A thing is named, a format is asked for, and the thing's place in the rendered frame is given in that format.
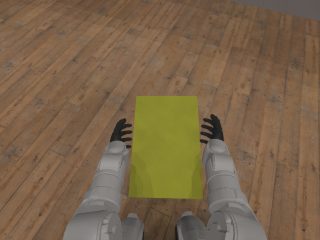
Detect robot left forearm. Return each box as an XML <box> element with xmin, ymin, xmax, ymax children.
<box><xmin>63</xmin><ymin>140</ymin><xmax>129</xmax><ymax>240</ymax></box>

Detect robot left upper arm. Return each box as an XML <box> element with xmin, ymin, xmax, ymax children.
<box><xmin>64</xmin><ymin>209</ymin><xmax>123</xmax><ymax>240</ymax></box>

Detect robot right forearm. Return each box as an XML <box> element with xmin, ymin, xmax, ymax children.
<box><xmin>201</xmin><ymin>139</ymin><xmax>259</xmax><ymax>222</ymax></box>

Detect carton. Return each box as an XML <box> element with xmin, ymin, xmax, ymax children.
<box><xmin>128</xmin><ymin>96</ymin><xmax>203</xmax><ymax>199</ymax></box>

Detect robot left shin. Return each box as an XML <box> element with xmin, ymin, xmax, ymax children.
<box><xmin>127</xmin><ymin>213</ymin><xmax>139</xmax><ymax>219</ymax></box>

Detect robot right upper arm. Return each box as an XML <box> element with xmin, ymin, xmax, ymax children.
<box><xmin>205</xmin><ymin>209</ymin><xmax>267</xmax><ymax>240</ymax></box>

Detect left robot hand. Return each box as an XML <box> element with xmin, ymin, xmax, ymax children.
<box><xmin>109</xmin><ymin>118</ymin><xmax>132</xmax><ymax>149</ymax></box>

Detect right robot hand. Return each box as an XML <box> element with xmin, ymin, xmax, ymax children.
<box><xmin>200</xmin><ymin>114</ymin><xmax>224</xmax><ymax>144</ymax></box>

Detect robot right thigh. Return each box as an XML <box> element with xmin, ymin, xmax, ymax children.
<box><xmin>176</xmin><ymin>215</ymin><xmax>206</xmax><ymax>240</ymax></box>

